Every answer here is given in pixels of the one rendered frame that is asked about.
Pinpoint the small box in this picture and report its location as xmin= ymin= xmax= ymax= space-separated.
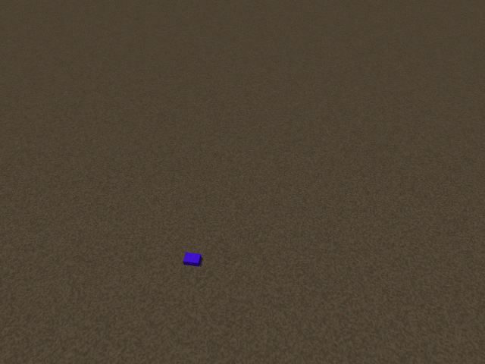
xmin=183 ymin=253 xmax=202 ymax=267

